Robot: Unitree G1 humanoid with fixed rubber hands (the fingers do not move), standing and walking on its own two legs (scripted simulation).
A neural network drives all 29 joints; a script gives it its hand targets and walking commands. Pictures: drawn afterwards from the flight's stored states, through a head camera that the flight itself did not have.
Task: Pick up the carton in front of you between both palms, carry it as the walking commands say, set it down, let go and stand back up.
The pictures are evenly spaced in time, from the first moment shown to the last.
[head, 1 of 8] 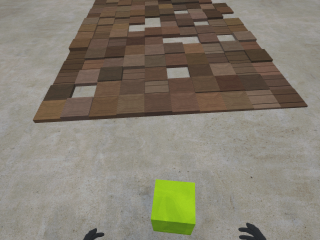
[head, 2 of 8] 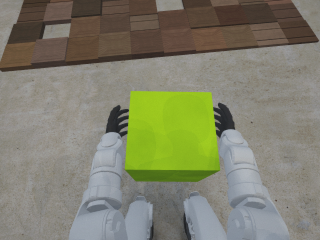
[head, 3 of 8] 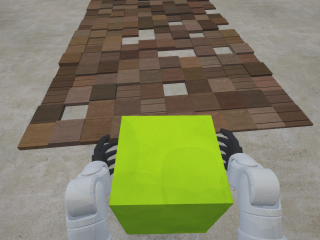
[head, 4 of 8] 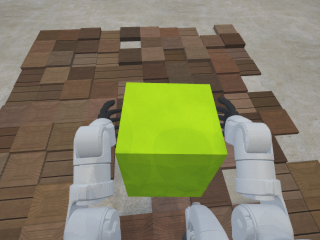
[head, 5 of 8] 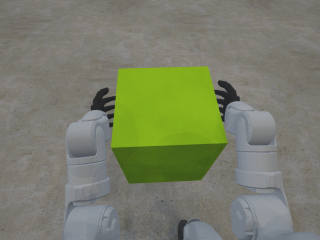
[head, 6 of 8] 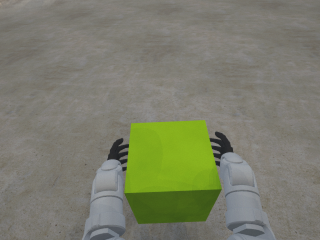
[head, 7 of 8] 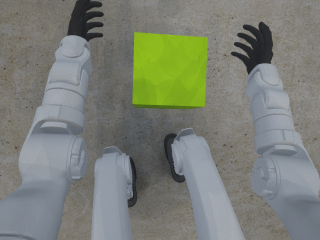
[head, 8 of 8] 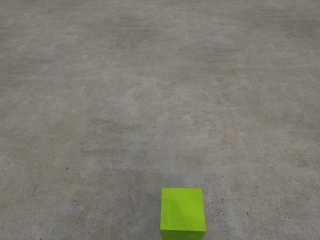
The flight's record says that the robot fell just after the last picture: no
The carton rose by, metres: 0.81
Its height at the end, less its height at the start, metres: +0.00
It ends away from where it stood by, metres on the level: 5.81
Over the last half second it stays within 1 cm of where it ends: yes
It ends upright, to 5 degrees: yes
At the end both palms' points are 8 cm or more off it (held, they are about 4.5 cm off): yes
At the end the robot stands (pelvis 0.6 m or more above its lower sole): yes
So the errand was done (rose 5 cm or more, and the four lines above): yes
